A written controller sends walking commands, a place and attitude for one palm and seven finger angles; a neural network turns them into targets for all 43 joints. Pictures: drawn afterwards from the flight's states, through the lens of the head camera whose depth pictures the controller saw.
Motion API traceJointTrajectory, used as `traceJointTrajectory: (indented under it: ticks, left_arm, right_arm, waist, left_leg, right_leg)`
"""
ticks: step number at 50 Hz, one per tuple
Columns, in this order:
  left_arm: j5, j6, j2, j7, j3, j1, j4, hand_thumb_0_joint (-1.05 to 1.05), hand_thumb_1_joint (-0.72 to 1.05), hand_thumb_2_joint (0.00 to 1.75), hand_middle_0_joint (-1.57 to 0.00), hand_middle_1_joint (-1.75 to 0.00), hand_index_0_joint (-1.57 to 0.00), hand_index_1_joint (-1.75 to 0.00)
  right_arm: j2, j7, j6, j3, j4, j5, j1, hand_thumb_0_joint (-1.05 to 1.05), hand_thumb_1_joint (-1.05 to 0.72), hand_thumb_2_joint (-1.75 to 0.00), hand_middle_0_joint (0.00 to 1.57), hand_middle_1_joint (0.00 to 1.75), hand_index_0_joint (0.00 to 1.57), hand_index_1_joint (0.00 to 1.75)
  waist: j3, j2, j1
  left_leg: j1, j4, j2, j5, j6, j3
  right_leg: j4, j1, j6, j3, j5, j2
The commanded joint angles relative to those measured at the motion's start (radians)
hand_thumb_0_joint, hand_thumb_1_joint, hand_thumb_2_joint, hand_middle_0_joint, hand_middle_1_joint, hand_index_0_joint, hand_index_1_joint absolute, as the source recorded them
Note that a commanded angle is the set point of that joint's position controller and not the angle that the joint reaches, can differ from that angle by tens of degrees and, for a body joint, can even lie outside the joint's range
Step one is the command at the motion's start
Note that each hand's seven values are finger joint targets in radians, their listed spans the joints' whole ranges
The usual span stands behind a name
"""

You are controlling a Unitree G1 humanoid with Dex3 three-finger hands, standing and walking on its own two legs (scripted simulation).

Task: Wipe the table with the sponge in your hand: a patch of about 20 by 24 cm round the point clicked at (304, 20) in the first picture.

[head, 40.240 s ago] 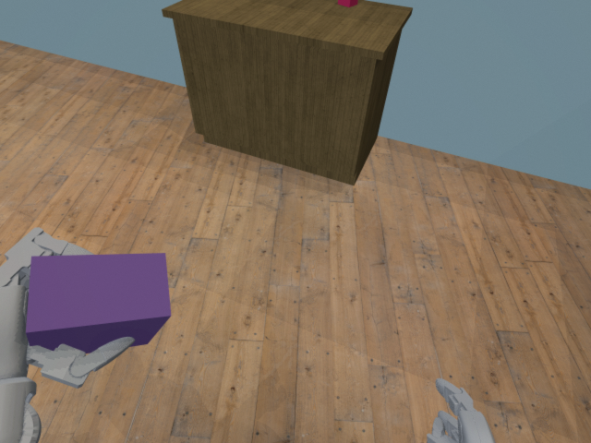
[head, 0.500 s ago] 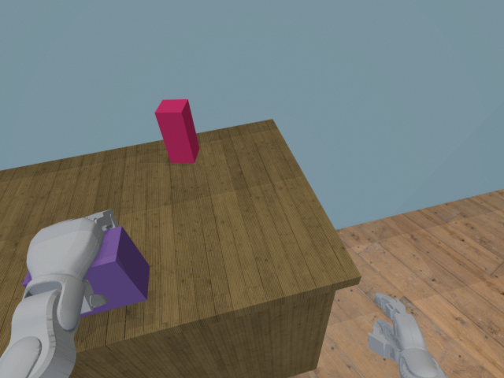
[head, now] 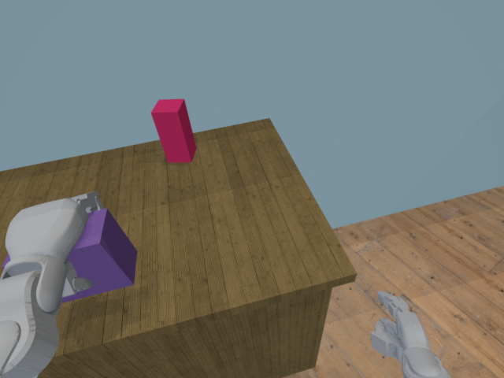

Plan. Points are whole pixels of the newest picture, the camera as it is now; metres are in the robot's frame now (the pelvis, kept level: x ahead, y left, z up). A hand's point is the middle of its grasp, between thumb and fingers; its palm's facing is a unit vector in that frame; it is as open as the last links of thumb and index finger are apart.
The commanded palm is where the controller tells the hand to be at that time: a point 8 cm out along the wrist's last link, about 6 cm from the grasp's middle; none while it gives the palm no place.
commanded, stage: lift the sponge slowly off the table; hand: left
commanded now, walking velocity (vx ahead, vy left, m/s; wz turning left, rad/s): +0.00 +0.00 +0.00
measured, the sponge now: (85, 264) +0.22 +0.31 +0.09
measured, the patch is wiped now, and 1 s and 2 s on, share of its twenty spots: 1.00 1.00 1.00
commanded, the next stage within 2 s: bring the sponge back beside the body in 0.02 s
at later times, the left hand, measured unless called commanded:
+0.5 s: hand (76, 256) +0.21 +0.30 +0.13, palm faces +0.09 -0.08 -0.99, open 10.6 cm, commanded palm +0.18 +0.29 +0.20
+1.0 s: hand (83, 270) +0.20 +0.28 +0.12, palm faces +0.06 -0.09 -0.99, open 10.6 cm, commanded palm +0.17 +0.28 +0.19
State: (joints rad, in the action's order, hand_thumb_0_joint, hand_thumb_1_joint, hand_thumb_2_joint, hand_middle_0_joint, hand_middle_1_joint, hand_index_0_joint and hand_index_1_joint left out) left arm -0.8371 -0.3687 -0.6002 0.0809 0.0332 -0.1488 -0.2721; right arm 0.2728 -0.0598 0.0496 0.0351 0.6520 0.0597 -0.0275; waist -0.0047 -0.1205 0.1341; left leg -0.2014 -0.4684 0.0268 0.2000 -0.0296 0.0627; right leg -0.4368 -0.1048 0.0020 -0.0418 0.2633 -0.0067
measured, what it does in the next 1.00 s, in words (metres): stands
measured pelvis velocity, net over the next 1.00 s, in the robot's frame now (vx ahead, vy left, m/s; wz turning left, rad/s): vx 0.00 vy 0.00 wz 0.00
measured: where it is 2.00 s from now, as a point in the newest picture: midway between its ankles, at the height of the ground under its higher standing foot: outside the picture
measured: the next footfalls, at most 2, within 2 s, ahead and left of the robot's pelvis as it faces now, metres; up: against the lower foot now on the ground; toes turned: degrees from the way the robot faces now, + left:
none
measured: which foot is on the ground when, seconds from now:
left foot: down 0.00-1.00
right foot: down 0.00-1.00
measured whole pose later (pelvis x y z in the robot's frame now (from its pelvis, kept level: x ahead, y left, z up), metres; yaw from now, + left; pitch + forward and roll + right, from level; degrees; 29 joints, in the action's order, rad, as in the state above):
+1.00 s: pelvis +0.00 +0.00 +0.00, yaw +0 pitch -4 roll -1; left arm -0.85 -0.38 -0.55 0.05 0.00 -0.28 -0.37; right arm 0.26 -0.06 0.04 0.04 0.64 0.05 -0.03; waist 0.00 -0.12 0.14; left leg -0.20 -0.48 0.03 0.21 -0.03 0.06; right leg -0.45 -0.11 0.00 -0.04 0.27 0.00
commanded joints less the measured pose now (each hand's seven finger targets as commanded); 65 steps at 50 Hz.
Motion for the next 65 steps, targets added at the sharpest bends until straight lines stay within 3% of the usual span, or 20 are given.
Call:
traceJointTrajectory:
  ticks: [1,10,13,16,18,24,28,29,33,36,38,41,43,48,49,53,54,58,59,65]
  left_arm:
    - [-0.015,0.0,-0.227,-0.046,0.163,0.205,-0.186,0.0,0.1,1.3,-1.2,-1.6,-1.2,-1.6]
    - [-0.041,0.029,-0.227,-0.067,0.156,0.24,-0.233,0.0,0.1,1.3,-1.2,-1.6,-1.2,-1.6]
    - [-0.046,0.024,-0.247,-0.082,0.19,0.199,-0.288,0.0,0.1,1.3,-1.2,-1.6,-1.2,-1.6]
    - [-0.038,-0.002,-0.218,-0.087,0.167,0.181,-0.197,0.0,0.1,1.3,-1.2,-1.6,-1.2,-1.6]
    - [-0.04,-0.016,-0.245,-0.089,0.19,0.193,-0.219,0.0,0.1,1.3,-1.2,-1.6,-1.2,-1.6]
    - [-0.039,-0.016,-0.178,-0.066,0.116,0.165,-0.274,0.0,0.1,1.3,-1.2,-1.6,-1.2,-1.6]
    - [-0.053,-0.01,-0.209,-0.067,0.143,0.18,-0.289,0.0,0.1,1.3,-1.2,-1.6,-1.2,-1.6]
    - [-0.057,-0.009,-0.19,-0.069,0.123,0.178,-0.276,0.0,0.1,1.3,-1.2,-1.6,-1.2,-1.6]
    - [-0.063,0.0,-0.201,-0.089,0.144,0.177,-0.304,0.0,0.1,1.3,-1.2,-1.6,-1.2,-1.6]
    - [-0.053,-0.01,-0.184,-0.093,0.136,0.124,-0.248,0.0,0.1,1.3,-1.2,-1.6,-1.2,-1.6]
    - [-0.054,-0.018,-0.193,-0.096,0.145,0.145,-0.281,0.0,0.1,1.3,-1.2,-1.6,-1.2,-1.6]
    - [-0.045,-0.024,-0.174,-0.088,0.13,0.092,-0.257,0.0,0.1,1.3,-1.2,-1.6,-1.2,-1.6]
    - [-0.05,-0.021,-0.182,-0.086,0.138,0.098,-0.313,0.0,0.1,1.3,-1.2,-1.6,-1.2,-1.6]
    - [-0.049,-0.005,-0.2,-0.089,0.16,0.06,-0.333,0.0,0.1,1.3,-1.2,-1.6,-1.2,-1.6]
    - [-0.046,-0.006,-0.174,-0.089,0.133,0.058,-0.312,0.0,0.1,1.3,-1.2,-1.6,-1.2,-1.6]
    - [-0.046,0.003,-0.191,-0.102,0.158,0.064,-0.327,0.0,0.1,1.3,-1.2,-1.6,-1.2,-1.6]
    - [-0.046,0.006,-0.173,-0.103,0.139,0.061,-0.316,0.0,0.1,1.3,-1.2,-1.6,-1.2,-1.6]
    - [-0.046,0.008,-0.177,-0.112,0.156,0.017,-0.346,0.0,0.1,1.3,-1.2,-1.6,-1.2,-1.6]
    - [-0.043,0.009,-0.152,-0.111,0.129,0.017,-0.335,0.0,0.1,1.3,-1.2,-1.6,-1.2,-1.6]
    - [-0.05,0.001,-0.155,-0.114,0.127,-0.005,-0.337,0.0,0.1,1.3,-1.2,-1.6,-1.2,-1.6]
  right_arm:
    - [0.093,-0.008,-0.057,-0.03,-0.192,-0.005,0.218,0.0,-0.9,-0.9,0.2,0.3,0.2,0.3]
    - [0.083,-0.013,-0.074,-0.03,-0.189,-0.007,0.21,0.0,-0.9,-0.9,0.2,0.3,0.2,0.3]
    - [0.083,-0.006,-0.071,-0.029,-0.197,-0.008,0.247,0.0,-0.9,-0.9,0.2,0.3,0.2,0.3]
    - [0.084,-0.005,-0.059,-0.029,-0.182,-0.013,0.22,0.0,-0.9,-0.9,0.2,0.3,0.2,0.3]
    - [0.086,-0.004,-0.059,-0.026,-0.186,-0.006,0.258,0.0,-0.9,-0.9,0.2,0.3,0.2,0.3]
    - [0.078,-0.001,-0.062,-0.02,-0.2,-0.009,0.243,0.0,-0.9,-0.9,0.2,0.3,0.2,0.3]
    - [0.081,-0.004,-0.061,-0.02,-0.198,-0.007,0.262,0.0,-0.9,-0.9,0.2,0.3,0.2,0.3]
    - [0.077,-0.006,-0.06,-0.019,-0.198,-0.013,0.237,0.0,-0.9,-0.9,0.2,0.3,0.2,0.3]
    - [0.074,-0.006,-0.063,-0.022,-0.2,-0.01,0.263,0.0,-0.9,-0.9,0.2,0.3,0.2,0.3]
    - [0.078,-0.006,-0.056,-0.026,-0.19,-0.015,0.228,0.0,-0.9,-0.9,0.2,0.3,0.2,0.3]
    - [0.077,-0.004,-0.059,-0.022,-0.197,-0.008,0.267,0.0,-0.9,-0.9,0.2,0.3,0.2,0.3]
    - [0.081,-0.002,-0.055,-0.026,-0.194,-0.013,0.234,0.0,-0.9,-0.9,0.2,0.3,0.2,0.3]
    - [0.078,-0.001,-0.06,-0.022,-0.201,-0.009,0.267,0.0,-0.9,-0.9,0.2,0.3,0.2,0.3]
    - [0.079,-0.003,-0.065,-0.026,-0.204,-0.011,0.25,0.0,-0.9,-0.9,0.2,0.3,0.2,0.3]
    - [0.075,-0.005,-0.064,-0.024,-0.206,-0.016,0.224,0.0,-0.9,-0.9,0.2,0.3,0.2,0.3]
    - [0.075,-0.007,-0.068,-0.028,-0.204,-0.011,0.243,0.0,-0.9,-0.9,0.2,0.3,0.2,0.3]
    - [0.075,-0.007,-0.069,-0.028,-0.204,-0.016,0.217,0.0,-0.9,-0.9,0.2,0.3,0.2,0.3]
    - [0.076,-0.003,-0.071,-0.032,-0.203,-0.013,0.241,0.0,-0.9,-0.9,0.2,0.3,0.2,0.3]
    - [0.074,-0.001,-0.07,-0.032,-0.204,-0.016,0.215,0.0,-0.9,-0.9,0.2,0.3,0.2,0.3]
    - [0.073,0.001,-0.069,-0.034,-0.201,-0.013,0.217,0.0,-0.9,-0.9,0.2,0.3,0.2,0.3]
  waist:
    - [0.171,0.045,0.001]
    - [0.185,0.022,-0.004]
    - [0.195,-0.013,0.014]
    - [0.156,0.033,0.01]
    - [0.153,0.02,0.012]
    - [0.193,0.012,0.008]
    - [0.154,0.014,0.0]
    - [0.168,0.0,0.007]
    - [0.163,-0.001,0.011]
    - [0.153,0.034,0.012]
    - [0.146,-0.004,0.011]
    - [0.158,0.042,0.013]
    - [0.156,0.002,0.009]
    - [0.161,0.026,0.009]
    - [0.156,0.024,0.008]
    - [0.135,0.019,0.006]
    - [0.154,0.017,0.009]
    - [0.149,0.019,0.008]
    - [0.155,0.025,0.007]
    - [0.145,0.024,0.006]
  left_leg:
    - [0.086,0.044,-0.056,-0.158,0.062,-0.021]
    - [0.101,0.052,-0.053,-0.136,0.06,-0.014]
    - [0.104,0.056,-0.055,-0.161,0.058,-0.005]
    - [0.081,0.061,-0.051,-0.138,0.056,-0.016]
    - [0.079,0.064,-0.051,-0.124,0.055,-0.006]
    - [0.09,0.056,-0.051,-0.146,0.059,-0.015]
    - [0.088,0.062,-0.047,-0.115,0.059,-0.005]
    - [0.083,0.062,-0.048,-0.122,0.06,-0.015]
    - [0.1,0.064,-0.048,-0.122,0.058,-0.005]
    - [0.091,0.058,-0.049,-0.136,0.058,-0.014]
    - [0.09,0.064,-0.05,-0.12,0.056,-0.008]
    - [0.085,0.051,-0.05,-0.143,0.059,-0.017]
    - [0.092,0.054,-0.049,-0.136,0.057,-0.008]
    - [0.094,0.041,-0.049,-0.139,0.06,-0.006]
    - [0.085,0.037,-0.051,-0.139,0.063,-0.021]
    - [0.094,0.04,-0.05,-0.126,0.06,-0.011]
    - [0.092,0.036,-0.051,-0.135,0.061,-0.02]
    - [0.102,0.032,-0.05,-0.16,0.058,-0.011]
    - [0.094,0.032,-0.049,-0.158,0.06,-0.021]
    - [0.089,0.035,-0.046,-0.147,0.06,-0.019]
  right_leg:
    - [0.081,-0.026,0.05,0.022,-0.171,0.028]
    - [0.085,-0.03,0.054,0.028,-0.12,0.031]
    - [0.078,-0.013,0.069,0.058,-0.144,0.04]
    - [0.087,-0.028,0.058,0.026,-0.126,0.034]
    - [0.088,-0.031,0.067,0.064,-0.107,0.042]
    - [0.069,-0.017,0.059,0.016,-0.13,0.034]
    - [0.085,-0.042,0.065,0.056,-0.098,0.043]
    - [0.077,-0.031,0.061,0.017,-0.1,0.036]
    - [0.087,-0.037,0.069,0.059,-0.094,0.044]
    - [0.088,-0.033,0.06,0.028,-0.114,0.036]
    - [0.089,-0.039,0.068,0.064,-0.097,0.042]
    - [0.081,-0.03,0.056,0.026,-0.129,0.033]
    - [0.08,-0.037,0.066,0.059,-0.118,0.041]
    - [0.078,-0.039,0.065,0.068,-0.123,0.042]
    - [0.077,-0.038,0.057,0.028,-0.124,0.033]
    - [0.086,-0.054,0.062,0.067,-0.106,0.041]
    - [0.079,-0.043,0.058,0.031,-0.114,0.034]
    - [0.079,-0.042,0.064,0.072,-0.15,0.041]
    - [0.074,-0.036,0.058,0.029,-0.145,0.034]
    - [0.074,-0.042,0.053,0.042,-0.127,0.031]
